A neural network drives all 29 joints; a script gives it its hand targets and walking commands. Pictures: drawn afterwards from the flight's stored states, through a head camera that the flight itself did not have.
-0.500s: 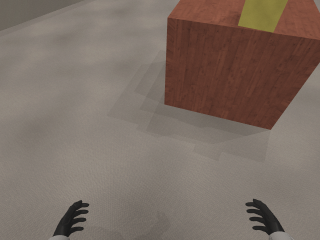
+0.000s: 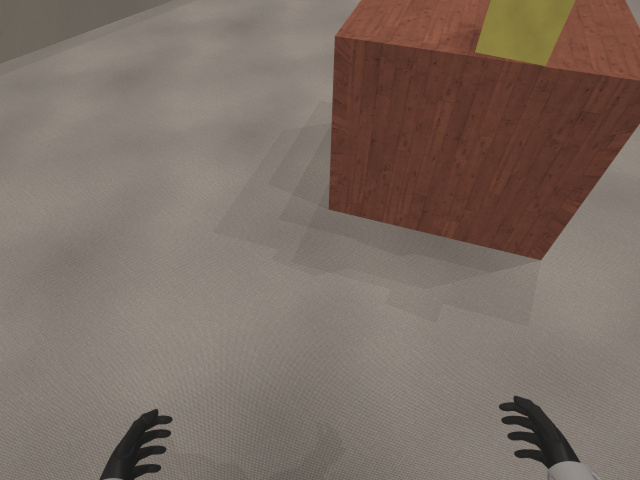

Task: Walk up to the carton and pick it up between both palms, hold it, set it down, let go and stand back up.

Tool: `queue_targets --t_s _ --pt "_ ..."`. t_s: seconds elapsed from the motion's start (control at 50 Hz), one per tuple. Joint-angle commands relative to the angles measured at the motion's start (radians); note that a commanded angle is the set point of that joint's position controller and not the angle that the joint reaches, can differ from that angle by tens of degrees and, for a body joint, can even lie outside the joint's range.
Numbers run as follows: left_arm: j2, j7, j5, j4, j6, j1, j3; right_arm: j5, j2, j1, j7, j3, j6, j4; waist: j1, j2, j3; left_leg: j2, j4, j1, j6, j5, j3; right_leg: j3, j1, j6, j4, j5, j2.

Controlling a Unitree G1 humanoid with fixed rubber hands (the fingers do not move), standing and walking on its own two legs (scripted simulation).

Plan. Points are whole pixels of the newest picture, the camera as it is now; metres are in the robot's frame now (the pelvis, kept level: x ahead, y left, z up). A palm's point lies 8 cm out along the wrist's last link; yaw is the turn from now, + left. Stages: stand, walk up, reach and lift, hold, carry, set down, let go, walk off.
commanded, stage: stand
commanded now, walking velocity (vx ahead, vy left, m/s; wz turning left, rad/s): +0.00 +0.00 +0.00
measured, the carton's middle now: (528, 6) +1.21 -0.59 +0.09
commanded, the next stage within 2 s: walk up in 0.70 s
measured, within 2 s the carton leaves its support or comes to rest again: neither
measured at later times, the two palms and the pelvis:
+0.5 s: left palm out of the picture +0.13 +0.26 -0.08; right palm (567, 476) +0.14 -0.29 -0.07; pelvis -0.01 +0.00 +0.00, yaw +0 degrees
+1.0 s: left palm out of the picture +0.12 +0.26 -0.08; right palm out of the picture +0.10 -0.33 -0.06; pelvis -0.01 -0.01 +0.01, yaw -1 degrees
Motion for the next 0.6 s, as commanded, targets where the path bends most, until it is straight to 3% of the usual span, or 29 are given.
queue_targets --t_s 0.0,0.02,0.06,0.1,0.14,0.18,0.2,0.22,0.26,0.28,0.3,0.32,0.34,0.36,0.38,0.4,0.42,0.46,0.48,0.54,0.56,0.58 --pt "0.269 0.003 0.001 -0.026 -0.024 -0.051 0.095 -0.038 -0.200 -0.058 -0.009 -0.067 -0.036 -0.010 0.005 0.024 -0.046 0.073 -0.103 0.013 0.064 0.235 -0.069 0.068 0.029 -0.080 -0.112 0.236 -0.074" --pt "0.250 0.001 0.003 -0.028 -0.028 -0.049 0.091 -0.033 -0.181 -0.083 -0.012 -0.076 -0.037 -0.027 -0.001 0.030 -0.053 0.072 -0.099 -0.001 0.074 0.196 -0.076 0.063 0.049 -0.077 -0.126 0.219 -0.086" --pt "0.281 0.007 0.005 -0.012 -0.031 -0.053 0.092 -0.031 -0.161 -0.067 -0.004 -0.065 -0.033 -0.024 0.002 -0.017 -0.032 0.066 -0.098 -0.015 0.067 0.194 -0.072 0.084 0.045 -0.077 -0.135 0.217 -0.091" --pt "0.253 0.000 -0.003 -0.026 -0.022 -0.069 0.082 -0.029 -0.165 -0.079 -0.002 -0.068 -0.042 -0.029 -0.004 0.023 -0.084 0.084 -0.106 0.019 0.069 0.207 -0.089 0.061 0.041 -0.083 -0.129 0.201 -0.084" --pt "0.248 0.006 -0.011 -0.018 -0.026 -0.038 0.076 -0.029 -0.163 -0.059 -0.002 -0.059 -0.040 -0.013 0.007 0.014 -0.052 0.088 -0.116 0.025 0.075 0.232 -0.092 0.084 0.025 -0.087 -0.112 0.194 -0.088" --pt "0.247 -0.002 -0.004 -0.022 -0.025 -0.080 0.083 -0.035 -0.209 -0.041 -0.009 -0.076 -0.036 -0.001 -0.003 0.030 -0.071 0.090 -0.117 0.025 0.072 0.242 -0.095 0.053 0.040 -0.071 -0.108 0.223 -0.082" --pt "0.229 0.002 -0.007 -0.020 -0.026 -0.049 0.076 -0.029 -0.185 -0.071 -0.009 -0.069 -0.039 -0.002 0.022 0.028 -0.045 0.093 -0.127 0.003 0.085 0.236 -0.113 0.062 0.047 -0.082 -0.114 0.218 -0.077" --pt "0.246 0.001 -0.003 -0.012 -0.025 -0.063 0.076 -0.029 -0.167 -0.075 -0.007 -0.066 -0.039 -0.021 -0.004 0.008 -0.103 0.084 -0.104 0.041 0.069 0.251 -0.092 0.055 0.058 -0.080 -0.114 0.234 -0.081" --pt "0.253 -0.002 -0.011 -0.007 -0.029 -0.056 0.076 -0.025 -0.184 -0.058 -0.006 -0.067 -0.044 -0.002 0.016 0.013 -0.064 0.081 -0.102 0.027 0.066 0.259 -0.086 0.066 0.039 -0.084 -0.112 0.240 -0.080" --pt "0.267 0.000 0.003 -0.002 -0.030 -0.067 0.083 -0.023 -0.169 -0.071 -0.003 -0.063 -0.039 0.000 -0.007 -0.008 -0.072 0.081 -0.091 0.036 0.055 0.263 -0.069 0.064 0.039 -0.084 -0.130 0.256 -0.086" --pt "0.258 -0.007 -0.001 -0.006 -0.034 -0.035 0.078 -0.027 -0.181 -0.042 -0.007 -0.064 -0.034 0.011 0.006 -0.012 -0.079 0.087 -0.096 0.029 0.070 0.233 -0.091 0.065 0.065 -0.085 -0.135 0.254 -0.089" --pt "0.289 -0.002 -0.006 -0.005 -0.031 -0.059 0.086 -0.021 -0.162 -0.062 -0.002 -0.063 -0.032 0.006 -0.006 -0.026 -0.023 0.070 -0.128 -0.001 0.066 0.234 -0.077 0.083 0.040 -0.079 -0.143 0.256 -0.087" --pt "0.271 -0.009 -0.010 0.003 -0.031 -0.041 0.087 -0.028 -0.177 -0.055 -0.001 -0.063 -0.038 0.006 0.004 -0.014 -0.059 0.078 -0.116 0.037 0.063 0.269 -0.079 0.073 0.049 -0.080 -0.136 0.255 -0.085" --pt "0.272 0.000 -0.001 0.009 -0.025 -0.059 0.087 -0.028 -0.175 -0.046 -0.004 -0.063 -0.039 0.013 -0.006 0.004 -0.051 0.082 -0.120 0.030 0.061 0.266 -0.080 0.069 0.046 -0.078 -0.135 0.253 -0.087" --pt "0.247 -0.005 -0.007 0.002 -0.019 -0.048 0.083 -0.024 -0.181 -0.064 0.001 -0.061 -0.046 0.012 0.012 0.038 -0.055 0.091 -0.129 0.014 0.071 0.235 -0.107 0.076 0.052 -0.085 -0.129 0.234 -0.086" --pt "0.258 -0.004 -0.006 0.025 -0.023 -0.041 0.076 -0.027 -0.178 -0.067 -0.006 -0.063 -0.041 0.017 0.007 0.018 -0.056 0.078 -0.118 0.024 0.063 0.236 -0.075 0.066 0.052 -0.080 -0.134 0.237 -0.085" --pt "0.261 -0.002 -0.003 0.018 -0.024 -0.046 0.076 -0.031 -0.196 -0.058 -0.008 -0.072 -0.035 0.015 -0.003 0.026 -0.031 0.079 -0.118 0.009 0.071 0.207 -0.081 0.065 0.031 -0.076 -0.142 0.198 -0.086" --pt "0.250 -0.001 -0.005 0.016 -0.026 -0.078 0.079 -0.026 -0.197 -0.048 -0.009 -0.072 -0.041 0.024 0.001 -0.027 -0.037 0.081 -0.142 0.005 0.062 0.223 -0.094 0.066 0.034 -0.083 -0.140 0.204 -0.090" --pt "0.268 -0.004 -0.006 0.022 -0.023 -0.064 0.085 -0.030 -0.206 -0.058 -0.006 -0.072 -0.043 0.025 -0.002 0.034 -0.033 0.080 -0.148 0.040 0.067 0.198 -0.092 0.074 0.013 -0.077 -0.154 0.165 -0.087" --pt "0.248 -0.007 -0.006 0.032 -0.016 -0.059 0.075 -0.029 -0.172 -0.062 0.002 -0.056 -0.038 0.033 0.013 0.025 -0.034 0.102 -0.166 0.001 0.080 0.156 -0.121 0.073 0.046 -0.083 -0.151 0.117 -0.077" --pt "0.252 -0.004 -0.001 0.039 -0.017 -0.067 0.081 -0.021 -0.185 -0.078 -0.001 -0.066 -0.038 0.027 0.004 -0.009 -0.022 0.088 -0.164 -0.003 0.064 0.147 -0.102 0.091 0.031 -0.088 -0.188 0.113 -0.090" --pt "0.277 -0.005 0.005 0.040 -0.023 -0.070 0.079 -0.024 -0.164 -0.065 -0.003 -0.062 -0.037 0.032 -0.017 -0.005 0.019 0.083 -0.169 0.016 0.062 0.156 -0.099 0.108 -0.018 -0.085 -0.201 0.080 -0.102"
